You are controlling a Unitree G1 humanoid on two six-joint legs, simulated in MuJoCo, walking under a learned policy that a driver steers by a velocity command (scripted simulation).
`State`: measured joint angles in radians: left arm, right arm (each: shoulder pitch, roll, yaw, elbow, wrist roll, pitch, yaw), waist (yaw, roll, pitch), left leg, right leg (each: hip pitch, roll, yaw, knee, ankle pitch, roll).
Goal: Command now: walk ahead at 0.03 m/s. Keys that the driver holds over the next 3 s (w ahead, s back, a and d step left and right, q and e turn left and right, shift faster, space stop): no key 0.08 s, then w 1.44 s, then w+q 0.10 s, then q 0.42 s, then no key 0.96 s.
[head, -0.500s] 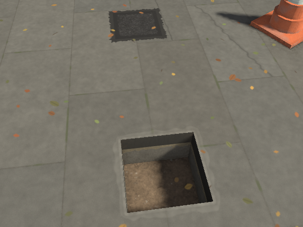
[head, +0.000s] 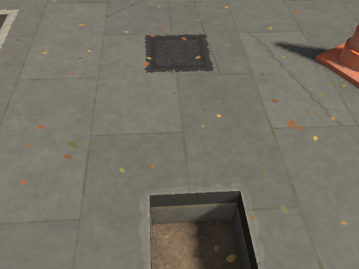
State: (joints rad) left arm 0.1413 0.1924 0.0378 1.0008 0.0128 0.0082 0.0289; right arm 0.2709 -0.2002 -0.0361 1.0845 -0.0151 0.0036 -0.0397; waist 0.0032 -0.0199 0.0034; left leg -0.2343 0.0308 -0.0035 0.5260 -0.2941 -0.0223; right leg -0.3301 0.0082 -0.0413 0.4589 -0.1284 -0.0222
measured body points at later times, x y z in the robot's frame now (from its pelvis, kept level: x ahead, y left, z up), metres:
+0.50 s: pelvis +0.14 -0.03 +0.01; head +0.14 -0.04 +0.46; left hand +0.14 +0.22 -0.14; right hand +0.19 -0.29 -0.14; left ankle +0.10 +0.12 -0.64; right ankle +0.11 -0.11 -0.74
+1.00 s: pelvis +0.39 +0.04 +0.00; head +0.42 +0.04 +0.45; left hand +0.45 +0.32 -0.14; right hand +0.48 -0.23 -0.13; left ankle +0.43 +0.15 -0.74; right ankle +0.33 -0.11 -0.66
